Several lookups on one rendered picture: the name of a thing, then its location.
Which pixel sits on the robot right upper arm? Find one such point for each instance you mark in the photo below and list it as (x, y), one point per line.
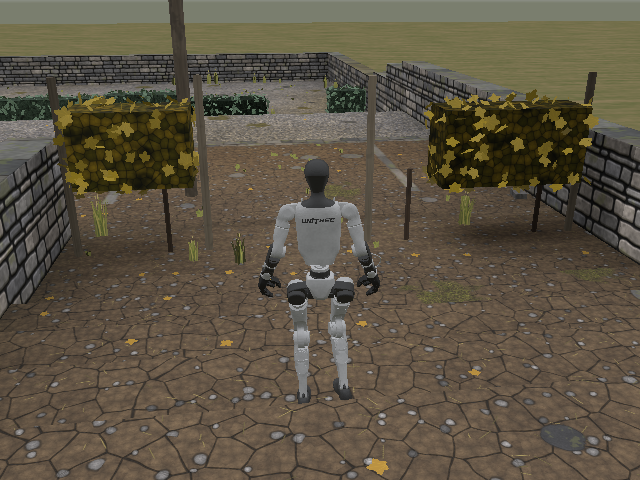
(350, 212)

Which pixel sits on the right robot hand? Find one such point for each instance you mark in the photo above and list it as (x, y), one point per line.
(366, 281)

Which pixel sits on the robot right forearm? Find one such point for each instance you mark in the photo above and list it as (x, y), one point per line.
(368, 264)

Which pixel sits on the robot left upper arm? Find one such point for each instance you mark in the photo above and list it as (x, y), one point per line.
(286, 213)

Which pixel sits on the humanoid robot head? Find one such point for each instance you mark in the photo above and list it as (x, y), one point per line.
(317, 173)

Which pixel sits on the left robot hand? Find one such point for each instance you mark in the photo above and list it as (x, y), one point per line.
(263, 283)

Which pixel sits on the robot left forearm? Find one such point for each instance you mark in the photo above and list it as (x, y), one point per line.
(269, 266)

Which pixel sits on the humanoid robot torso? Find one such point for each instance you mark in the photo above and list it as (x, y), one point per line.
(318, 236)

